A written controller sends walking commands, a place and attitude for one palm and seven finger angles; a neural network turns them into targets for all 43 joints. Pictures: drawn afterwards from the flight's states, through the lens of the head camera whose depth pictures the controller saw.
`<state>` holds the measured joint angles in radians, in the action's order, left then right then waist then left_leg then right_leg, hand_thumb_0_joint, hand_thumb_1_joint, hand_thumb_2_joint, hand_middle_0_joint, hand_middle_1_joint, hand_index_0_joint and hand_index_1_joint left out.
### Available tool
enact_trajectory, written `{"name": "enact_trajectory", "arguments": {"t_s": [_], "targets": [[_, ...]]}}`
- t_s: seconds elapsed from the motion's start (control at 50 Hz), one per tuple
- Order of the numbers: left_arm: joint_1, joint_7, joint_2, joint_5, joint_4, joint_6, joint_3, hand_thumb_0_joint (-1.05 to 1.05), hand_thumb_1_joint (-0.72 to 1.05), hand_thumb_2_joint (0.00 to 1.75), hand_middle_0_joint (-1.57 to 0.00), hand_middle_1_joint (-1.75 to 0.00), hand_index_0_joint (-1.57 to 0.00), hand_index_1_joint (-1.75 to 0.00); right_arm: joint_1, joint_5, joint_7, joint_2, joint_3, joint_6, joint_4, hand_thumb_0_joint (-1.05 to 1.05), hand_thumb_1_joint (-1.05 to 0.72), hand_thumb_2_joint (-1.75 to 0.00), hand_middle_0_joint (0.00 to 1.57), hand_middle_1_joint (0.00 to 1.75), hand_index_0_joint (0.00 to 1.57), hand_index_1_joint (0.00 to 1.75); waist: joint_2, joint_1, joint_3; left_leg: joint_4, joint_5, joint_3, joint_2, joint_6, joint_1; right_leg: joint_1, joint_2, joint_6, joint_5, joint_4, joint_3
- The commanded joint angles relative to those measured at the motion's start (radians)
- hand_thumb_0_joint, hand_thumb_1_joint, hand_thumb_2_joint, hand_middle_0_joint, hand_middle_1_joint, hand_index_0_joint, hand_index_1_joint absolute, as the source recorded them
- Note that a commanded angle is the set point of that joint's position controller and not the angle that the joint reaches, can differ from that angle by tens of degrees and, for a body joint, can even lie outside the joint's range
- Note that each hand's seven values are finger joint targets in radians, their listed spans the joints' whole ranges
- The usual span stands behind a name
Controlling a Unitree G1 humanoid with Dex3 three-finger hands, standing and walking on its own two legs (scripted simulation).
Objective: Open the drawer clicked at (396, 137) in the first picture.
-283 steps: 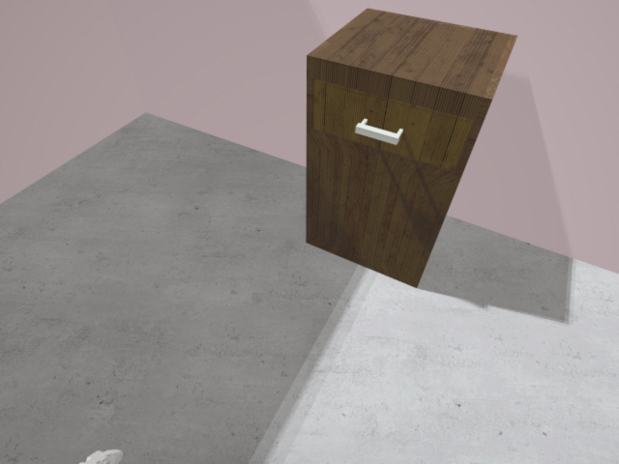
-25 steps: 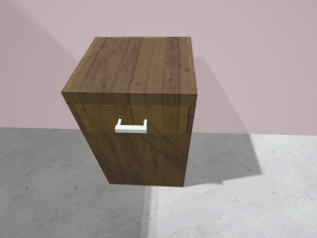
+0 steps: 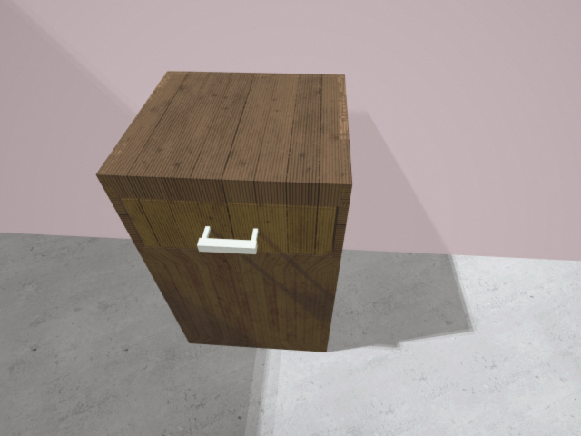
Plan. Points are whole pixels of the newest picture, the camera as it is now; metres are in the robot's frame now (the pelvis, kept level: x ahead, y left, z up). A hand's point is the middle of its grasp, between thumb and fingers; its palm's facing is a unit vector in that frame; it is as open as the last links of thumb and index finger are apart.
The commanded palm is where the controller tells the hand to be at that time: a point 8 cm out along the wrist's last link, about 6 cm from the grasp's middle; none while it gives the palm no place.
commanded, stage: raise the hand with hooked fingers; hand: left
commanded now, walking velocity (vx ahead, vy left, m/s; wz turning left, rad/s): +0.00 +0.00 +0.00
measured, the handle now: (229, 238) +0.52 +0.17 -0.11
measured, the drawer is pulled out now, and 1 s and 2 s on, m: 0.00 0.00 0.00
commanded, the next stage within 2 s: move the hooked fingers above the handle in 1.98 s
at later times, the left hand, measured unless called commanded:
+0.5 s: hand (176, 423) +0.16 +0.17 -0.07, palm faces -0.06 -0.26 -0.96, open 8.5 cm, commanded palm +0.15 +0.21 -0.02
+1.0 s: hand (144, 357) +0.22 +0.22 -0.01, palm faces -0.01 -0.12 -0.99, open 11.5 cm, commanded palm +0.21 +0.23 +0.05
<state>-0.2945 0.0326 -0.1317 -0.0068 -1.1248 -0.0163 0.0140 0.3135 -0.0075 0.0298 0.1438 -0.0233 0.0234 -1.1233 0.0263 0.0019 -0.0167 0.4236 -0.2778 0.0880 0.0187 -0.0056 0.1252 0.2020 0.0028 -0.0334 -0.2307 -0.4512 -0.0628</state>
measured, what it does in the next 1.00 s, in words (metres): stands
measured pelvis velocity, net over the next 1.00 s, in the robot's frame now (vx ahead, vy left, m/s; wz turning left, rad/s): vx -0.01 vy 0.00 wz -0.01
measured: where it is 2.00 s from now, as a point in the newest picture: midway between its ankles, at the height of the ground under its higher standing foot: outside the picture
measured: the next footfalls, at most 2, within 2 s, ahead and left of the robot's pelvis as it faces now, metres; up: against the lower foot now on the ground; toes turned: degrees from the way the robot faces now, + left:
none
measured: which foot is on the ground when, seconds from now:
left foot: down 0.00-1.00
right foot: down 0.00-1.00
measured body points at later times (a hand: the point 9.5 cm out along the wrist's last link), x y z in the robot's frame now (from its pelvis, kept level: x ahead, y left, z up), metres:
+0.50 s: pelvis -0.02 -0.01 -0.04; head +0.01 -0.02 +0.41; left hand +0.15 +0.18 -0.01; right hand +0.24 -0.25 -0.08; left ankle -0.03 +0.11 -0.74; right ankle +0.01 -0.10 -0.74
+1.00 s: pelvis -0.01 +0.00 -0.02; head +0.03 -0.02 +0.42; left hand +0.22 +0.23 +0.04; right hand +0.16 -0.22 -0.15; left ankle -0.03 +0.11 -0.74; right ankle +0.01 -0.10 -0.74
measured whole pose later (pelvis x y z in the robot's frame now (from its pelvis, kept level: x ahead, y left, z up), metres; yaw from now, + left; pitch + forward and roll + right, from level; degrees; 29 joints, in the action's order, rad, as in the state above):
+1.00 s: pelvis -0.01 +0.00 -0.02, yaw -1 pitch +7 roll +1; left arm -0.28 0.34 -0.36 -1.03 0.01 -0.03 0.07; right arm 0.18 -0.05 -0.01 0.23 0.00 -0.11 -0.60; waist 0.05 0.06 0.04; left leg 0.68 -0.38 0.10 0.02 -0.01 0.41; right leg 0.50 -0.01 -0.03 -0.32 -0.70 -0.04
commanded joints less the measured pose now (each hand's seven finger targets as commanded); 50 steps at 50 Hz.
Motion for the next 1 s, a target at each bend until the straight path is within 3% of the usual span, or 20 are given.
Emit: {"name": "enact_trajectory", "arguments": {"t_s": [0.0, 0.04, 0.06, 0.08, 0.1, 0.12, 0.14, 0.16, 0.18, 0.2, 0.22, 0.28, 0.34, 0.44, 0.5, 0.54, 0.62, 0.74, 0.84, 0.98], "targets": [[-0.056, 0.000, -0.095, -0.001, 0.025, -0.016, -0.017, 0.00, 0.90, 0.90, -0.20, -0.30, -0.20, -0.30, 0.085, -0.005, 0.009, 0.080, 0.012, 0.008, 0.006, 0.00, -0.90, -0.90, 0.20, 0.30, 0.20, 0.30, -0.044, -0.008, -0.038, -0.080, 0.140, -0.083, 0.092, -0.024, 0.058, -0.027, -0.114, -0.023, 0.206, 0.078, 0.116], [-0.059, 0.001, -0.093, -0.003, 0.026, -0.015, -0.016, 0.00, 0.90, 0.90, -0.20, -0.30, -0.20, -0.30, 0.085, -0.004, 0.009, 0.078, 0.012, 0.007, 0.005, 0.00, -0.90, -0.90, 0.20, 0.30, 0.20, 0.30, -0.046, -0.008, -0.050, -0.082, 0.138, -0.082, 0.092, -0.024, 0.060, -0.023, -0.112, -0.022, 0.199, 0.083, 0.117], [-0.139, 0.046, -0.132, -0.012, -0.013, -0.030, -0.024, 0.00, 0.90, 0.90, -0.20, -0.30, -0.20, -0.30, -0.043, 0.004, -0.003, 0.120, 0.030, 0.014, 0.075, 0.00, -0.90, -0.90, 0.20, 0.30, 0.20, 0.30, -0.123, 0.038, -0.105, 0.131, 0.151, -0.035, 0.103, 0.008, 0.168, -0.011, -0.179, 0.024, 0.650, 0.046, 0.161], [0.663, 0.030, -0.386, -0.130, 1.449, -0.208, 0.059, 0.00, 0.88, 0.89, -0.20, -0.32, -0.20, -0.32, -0.071, 0.060, 0.054, 0.267, 0.018, 0.153, 0.436, 0.00, -0.90, -0.90, 0.20, 0.30, 0.20, 0.30, 0.146, -0.052, 0.373, -0.032, 0.254, -0.049, -0.014, -0.043, -0.097, -0.091, -0.066, -0.013, 0.417, -0.018, 0.238], [0.251, 0.119, -0.374, -0.156, 1.201, -0.131, -0.014, 0.00, 0.85, 0.88, -0.20, -0.33, -0.20, -0.33, -0.155, 0.046, 0.093, 0.217, 0.041, 0.238, 0.396, 0.00, -0.90, -0.90, 0.20, 0.30, 0.20, 0.30, 0.291, 0.023, 0.362, -0.012, 0.370, -0.042, -0.007, -0.046, -0.097, -0.066, -0.032, -0.035, 0.197, -0.065, 0.141], [-0.005, 0.178, -0.191, -0.151, 1.096, 0.020, 0.058, 0.00, 0.83, 0.87, -0.21, -0.34, -0.21, -0.34, -0.156, 0.078, 0.095, 0.160, 0.057, 0.264, 0.401, 0.00, -0.90, -0.90, 0.20, 0.30, 0.20, 0.30, 0.197, 0.017, 0.200, -0.029, 0.294, -0.068, 0.004, -0.017, 0.021, 0.036, -0.011, -0.027, 0.073, -0.060, 0.094], [-0.016, 0.182, -0.112, -0.207, 1.084, 0.044, 0.118, 0.00, 0.81, 0.86, -0.21, -0.36, -0.21, -0.36, -0.136, 0.076, 0.093, 0.173, 0.053, 0.274, 0.394, 0.00, -0.90, -0.90, 0.20, 0.30, 0.20, 0.30, 0.078, -0.006, 0.102, -0.002, 0.229, -0.057, 0.002, -0.026, 0.068, 0.088, -0.003, -0.009, 0.073, -0.045, 0.071], [0.062, 0.203, -0.161, -0.274, 1.156, 0.033, 0.122, 0.00, 0.78, 0.85, -0.21, -0.37, -0.21, -0.37, -0.188, 0.061, 0.083, 0.214, 0.057, 0.284, 0.457, 0.00, -0.90, -0.90, 0.20, 0.30, 0.20, 0.30, -0.014, -0.024, -0.009, 0.022, 0.126, -0.097, -0.010, -0.034, 0.136, 0.181, -0.004, -0.010, 0.000, -0.032, 0.095], [0.043, 0.231, -0.214, -0.388, 1.156, 0.021, 0.094, 0.00, 0.76, 0.84, -0.21, -0.39, -0.21, -0.39, -0.167, 0.028, 0.075, 0.243, 0.060, 0.276, 0.462, 0.00, -0.90, -0.90, 0.20, 0.30, 0.20, 0.30, -0.092, -0.029, 0.056, 0.064, 0.090, -0.091, -0.021, -0.041, 0.158, 0.224, -0.001, -0.011, -0.075, -0.043, 0.100], [-0.008, 0.257, -0.189, -0.488, 1.130, 0.017, 0.123, 0.00, 0.74, 0.83, -0.21, -0.40, -0.21, -0.40, -0.164, 0.003, 0.062, 0.236, 0.061, 0.259, 0.498, 0.00, -0.90, -0.90, 0.20, 0.30, 0.20, 0.30, -0.145, -0.027, 0.063, 0.105, 0.062, -0.093, -0.031, -0.039, 0.204, 0.272, -0.002, -0.011, -0.137, -0.057, 0.094], [-0.053, 0.285, -0.186, -0.589, 1.108, 0.014, 0.116, 0.00, 0.71, 0.82, -0.21, -0.42, -0.21, -0.42, -0.178, -0.012, 0.046, 0.234, 0.076, 0.235, 0.553, 0.00, -0.90, -0.90, 0.20, 0.30, 0.20, 0.30, -0.112, -0.010, 0.102, 0.137, 0.049, -0.081, -0.053, -0.028, 0.224, 0.280, -0.005, -0.016, -0.194, -0.055, 0.121], [-0.337, 0.353, -0.139, -0.839, 0.997, -0.002, 0.116, 0.00, 0.64, 0.79, -0.22, -0.47, -0.22, -0.47, -0.239, -0.046, -0.011, 0.227, 0.099, 0.123, 0.647, 0.00, -0.90, -0.90, 0.20, 0.30, 0.20, 0.30, -0.247, 0.081, 0.060, 0.168, 0.014, -0.063, -0.063, -0.006, 0.365, 0.264, 0.006, -0.036, -0.197, -0.082, 0.146], [-0.391, 0.380, -0.199, -0.969, 1.082, -0.051, 0.048, 0.00, 0.57, 0.76, -0.22, -0.51, -0.22, -0.51, -0.311, -0.041, -0.070, 0.213, 0.093, 0.015, 0.714, 0.00, -0.90, -0.90, 0.20, 0.30, 0.20, 0.30, -0.244, 0.141, 0.152, 0.199, 0.085, -0.040, -0.067, -0.004, 0.442, 0.168, -0.004, -0.045, 0.046, -0.165, 0.180], [-0.144, 0.490, -0.325, -1.117, 1.283, -0.081, -0.051, 0.00, 0.46, 0.71, -0.23, -0.58, -0.23, -0.58, -0.331, -0.059, -0.090, 0.185, 0.090, -0.058, 0.767, 0.00, -0.90, -0.90, 0.20, 0.30, 0.20, 0.30, -0.054, 0.131, 0.289, 0.298, 0.095, -0.043, -0.079, -0.008, 0.409, 0.276, 0.004, -0.050, 0.049, -0.254, 0.234], [0.048, 0.549, -0.337, -1.156, 1.363, -0.085, -0.048, 0.00, 0.39, 0.68, -0.24, -0.63, -0.24, -0.63, -0.325, -0.069, -0.084, 0.173, 0.091, -0.072, 0.771, 0.00, -0.90, -0.90, 0.20, 0.30, 0.20, 0.30, 0.013, 0.084, 0.358, 0.383, 0.083, -0.071, -0.076, -0.011, 0.333, 0.413, 0.000, -0.054, -0.022, -0.276, 0.268], [0.182, 0.567, -0.360, -1.164, 1.401, -0.092, -0.052, 0.00, 0.34, 0.66, -0.24, -0.66, -0.24, -0.66, -0.326, -0.085, -0.074, 0.173, 0.093, -0.078, 0.758, 0.00, -0.90, -0.90, 0.20, 0.30, 0.20, 0.30, -0.008, 0.045, 0.377, 0.433, 0.045, -0.094, -0.070, -0.022, 0.316, 0.479, -0.006, -0.043, -0.086, -0.281, 0.267], [0.178, 0.523, -0.306, -1.081, 1.380, -0.045, 0.010, 0.00, 0.25, 0.62, -0.25, -0.72, -0.25, -0.72, -0.334, -0.075, -0.057, 0.176, 0.082, -0.072, 0.754, 0.00, -0.90, -0.90, 0.20, 0.30, 0.20, 0.30, 0.036, 0.011, 0.379, 0.411, 0.042, -0.095, -0.063, -0.028, 0.302, 0.434, 0.006, -0.031, -0.044, -0.277, 0.180], [0.048, 0.361, -0.310, -1.017, 1.277, 0.065, 0.026, 0.00, 0.11, 0.56, -0.26, -0.81, -0.26, -0.81, -0.348, -0.038, -0.027, 0.167, 0.045, -0.090, 0.748, 0.00, -0.90, -0.90, 0.20, 0.30, 0.20, 0.30, -0.119, 0.065, 0.272, 0.248, 0.023, -0.074, -0.051, -0.026, 0.364, 0.178, -0.001, -0.009, 0.019, -0.182, 0.135], [0.052, 0.332, -0.380, -1.036, 1.296, 0.022, -0.051, 0.00, -0.01, 0.51, -0.27, -0.88, -0.27, -0.88, -0.325, -0.045, -0.025, 0.168, 0.039, -0.077, 0.720, 0.00, -0.90, -0.90, 0.20, 0.30, 0.20, 0.30, -0.071, 0.095, 0.269, 0.186, 0.121, -0.071, -0.043, -0.021, 0.318, 0.092, -0.003, -0.018, 0.124, -0.173, 0.126], [0.173, 0.369, -0.376, -1.018, 1.356, -0.025, -0.061, 0.00, -0.17, 0.44, -0.28, -0.99, -0.28, -0.99, -0.295, -0.042, -0.028, 0.184, 0.079, -0.068, 0.696, 0.00, -0.90, -0.90, 0.20, 0.30, 0.20, 0.30, 0.016, 0.073, 0.313, 0.168, 0.204, -0.072, -0.039, -0.021, 0.216, 0.110, -0.003, -0.024, 0.163, -0.161, 0.098]]}}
